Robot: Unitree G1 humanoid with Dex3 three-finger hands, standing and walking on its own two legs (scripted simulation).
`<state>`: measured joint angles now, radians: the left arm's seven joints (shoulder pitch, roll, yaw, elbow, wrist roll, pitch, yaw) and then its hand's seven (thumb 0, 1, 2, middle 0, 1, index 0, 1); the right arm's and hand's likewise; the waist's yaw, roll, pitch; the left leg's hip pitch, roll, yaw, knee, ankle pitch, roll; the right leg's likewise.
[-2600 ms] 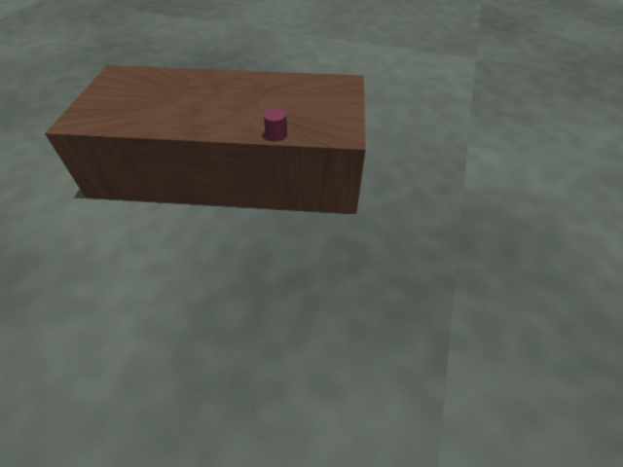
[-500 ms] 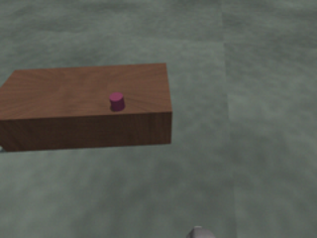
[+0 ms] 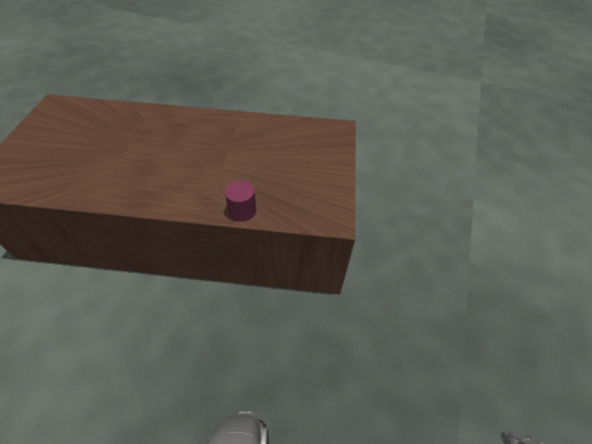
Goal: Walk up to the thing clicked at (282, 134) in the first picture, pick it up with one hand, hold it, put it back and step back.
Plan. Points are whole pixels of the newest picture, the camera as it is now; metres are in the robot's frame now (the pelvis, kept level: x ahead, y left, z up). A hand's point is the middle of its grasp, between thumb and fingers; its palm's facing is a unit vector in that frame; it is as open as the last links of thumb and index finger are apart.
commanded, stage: walk up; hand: left
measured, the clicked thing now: (241, 201) +0.78 +0.21 -0.35
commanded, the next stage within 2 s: none
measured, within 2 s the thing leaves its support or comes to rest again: neither
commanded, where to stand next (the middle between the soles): +0.40 +0.01 m, yaw -1 degrees
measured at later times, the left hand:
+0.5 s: hand (139, 349) +0.25 +0.28 -0.12, palm faces -0.09 -0.92 -0.39, open 7.4 cm
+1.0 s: hand (155, 302) +0.35 +0.29 -0.16, palm faces -0.03 -0.93 -0.36, open 7.4 cm
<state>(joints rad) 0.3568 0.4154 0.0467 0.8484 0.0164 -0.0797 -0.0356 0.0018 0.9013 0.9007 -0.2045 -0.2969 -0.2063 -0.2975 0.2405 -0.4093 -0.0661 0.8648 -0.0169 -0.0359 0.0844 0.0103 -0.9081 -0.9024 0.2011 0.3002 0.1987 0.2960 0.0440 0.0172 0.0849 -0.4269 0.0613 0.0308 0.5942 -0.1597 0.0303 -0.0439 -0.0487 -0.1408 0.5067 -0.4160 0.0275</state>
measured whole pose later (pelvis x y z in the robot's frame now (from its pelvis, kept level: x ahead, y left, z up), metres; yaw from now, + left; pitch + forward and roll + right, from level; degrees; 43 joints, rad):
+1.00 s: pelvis +0.30 +0.02 +0.00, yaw -1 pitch -3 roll +0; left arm 0.28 0.43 0.03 0.89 0.00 0.00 -0.01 0.00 0.91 0.90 -0.20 -0.30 -0.20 -0.30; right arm 0.24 -0.38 -0.05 0.92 -0.02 -0.05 0.02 0.01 -0.91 -0.90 0.20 0.30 0.20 0.30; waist 0.03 -0.05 0.10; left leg -0.36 0.03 0.06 0.62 -0.21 0.01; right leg -0.27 -0.05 0.00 0.76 -0.46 -0.02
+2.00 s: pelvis +0.34 +0.01 +0.02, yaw -3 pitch -3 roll +0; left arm 0.07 0.35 0.00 1.15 0.01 0.00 -0.01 0.00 0.91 0.90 -0.20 -0.30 -0.20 -0.30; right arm 0.09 -0.35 0.00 1.18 -0.01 -0.02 0.01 0.01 -0.91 -0.90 0.20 0.30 0.20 0.30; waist -0.01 -0.01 0.05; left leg -0.17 0.05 0.08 0.35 -0.13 -0.01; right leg -0.08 -0.03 -0.02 0.34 -0.21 0.03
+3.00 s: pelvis +0.35 +0.01 +0.02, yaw -2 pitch -2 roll +0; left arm 0.11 0.36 0.00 1.13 0.01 0.00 0.00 0.00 0.91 0.90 -0.20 -0.30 -0.20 -0.30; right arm 0.08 -0.34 0.00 1.16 -0.01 -0.01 0.01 0.01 -0.91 -0.90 0.20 0.30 0.20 0.30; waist -0.01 -0.01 0.04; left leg -0.14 0.05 0.08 0.32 -0.14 -0.02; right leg -0.05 -0.04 -0.02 0.30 -0.22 0.03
